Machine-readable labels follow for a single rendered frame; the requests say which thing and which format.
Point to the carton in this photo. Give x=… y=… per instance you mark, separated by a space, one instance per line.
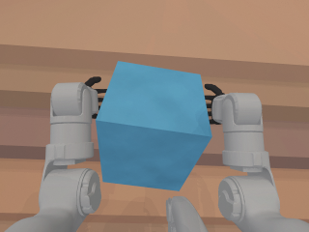
x=152 y=126

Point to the left robot hand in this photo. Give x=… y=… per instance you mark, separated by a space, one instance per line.
x=90 y=83

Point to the right robot thigh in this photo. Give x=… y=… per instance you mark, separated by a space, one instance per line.
x=185 y=217

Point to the left robot upper arm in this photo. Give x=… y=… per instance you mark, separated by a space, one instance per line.
x=67 y=196

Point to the robot right forearm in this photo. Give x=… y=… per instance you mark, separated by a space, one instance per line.
x=242 y=123

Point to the robot left forearm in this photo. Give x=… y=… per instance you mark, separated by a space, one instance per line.
x=72 y=105

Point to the right robot hand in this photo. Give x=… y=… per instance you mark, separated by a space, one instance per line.
x=218 y=92

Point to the right robot upper arm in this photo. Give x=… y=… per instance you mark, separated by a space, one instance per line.
x=252 y=204

